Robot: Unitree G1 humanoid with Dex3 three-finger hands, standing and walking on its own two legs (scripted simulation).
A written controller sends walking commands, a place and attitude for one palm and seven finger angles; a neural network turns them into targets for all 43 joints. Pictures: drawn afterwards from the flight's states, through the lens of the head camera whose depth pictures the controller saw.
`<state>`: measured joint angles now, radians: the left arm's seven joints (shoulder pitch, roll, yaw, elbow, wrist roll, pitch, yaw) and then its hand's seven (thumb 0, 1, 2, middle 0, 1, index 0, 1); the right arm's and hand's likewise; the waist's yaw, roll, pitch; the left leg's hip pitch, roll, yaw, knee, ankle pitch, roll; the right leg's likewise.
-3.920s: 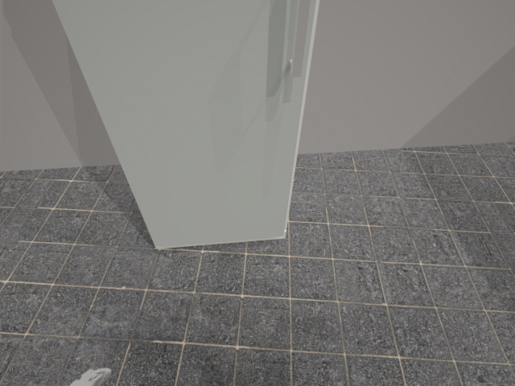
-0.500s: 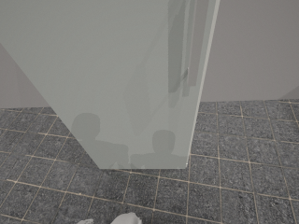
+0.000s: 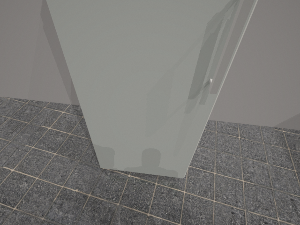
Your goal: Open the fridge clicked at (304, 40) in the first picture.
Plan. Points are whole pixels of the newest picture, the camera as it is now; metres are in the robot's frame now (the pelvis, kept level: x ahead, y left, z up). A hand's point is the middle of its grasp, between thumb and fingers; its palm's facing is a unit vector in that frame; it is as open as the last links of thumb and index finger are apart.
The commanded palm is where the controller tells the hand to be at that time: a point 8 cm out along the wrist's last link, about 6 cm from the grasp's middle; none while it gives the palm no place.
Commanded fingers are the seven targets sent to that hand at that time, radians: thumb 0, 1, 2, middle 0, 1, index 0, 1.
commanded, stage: come to a stop and stand still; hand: right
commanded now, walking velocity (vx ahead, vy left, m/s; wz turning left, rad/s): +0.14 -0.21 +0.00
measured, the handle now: (226, 48) +0.54 -0.16 +0.24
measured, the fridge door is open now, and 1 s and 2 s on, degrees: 0 0 0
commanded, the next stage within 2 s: look again from close up in 1.08 s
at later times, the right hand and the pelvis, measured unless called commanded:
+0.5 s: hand out of the picture -0.04 -0.14 -0.19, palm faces +0.11 +0.99 -0.11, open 7.4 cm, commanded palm none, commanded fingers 0.00 -0.90 -0.90 0.20 0.30 0.20 0.30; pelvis +0.05 -0.01 -0.01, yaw +0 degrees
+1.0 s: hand out of the picture +0.04 -0.16 -0.16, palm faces +0.04 +0.97 -0.25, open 7.4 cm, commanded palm none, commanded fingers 0.00 -0.90 -0.90 0.20 0.30 0.20 0.30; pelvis +0.01 +0.02 +0.00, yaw +0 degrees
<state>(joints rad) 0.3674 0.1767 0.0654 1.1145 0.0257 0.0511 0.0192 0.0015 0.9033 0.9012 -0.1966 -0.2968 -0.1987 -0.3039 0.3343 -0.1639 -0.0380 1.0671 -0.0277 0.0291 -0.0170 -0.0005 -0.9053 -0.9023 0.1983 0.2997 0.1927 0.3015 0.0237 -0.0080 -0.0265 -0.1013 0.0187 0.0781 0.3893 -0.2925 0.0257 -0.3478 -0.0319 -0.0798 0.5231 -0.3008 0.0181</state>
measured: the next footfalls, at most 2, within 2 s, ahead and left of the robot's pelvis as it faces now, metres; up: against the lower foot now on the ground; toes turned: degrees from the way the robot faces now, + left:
right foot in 0.40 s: +0.09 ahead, -0.13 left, +0.00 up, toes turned -8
right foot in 1.26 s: +0.06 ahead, -0.14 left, +0.00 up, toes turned -3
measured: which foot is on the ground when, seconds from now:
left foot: down 0.00-1.00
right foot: up 0.00-0.38, down 0.40-0.84, up 0.86-1.00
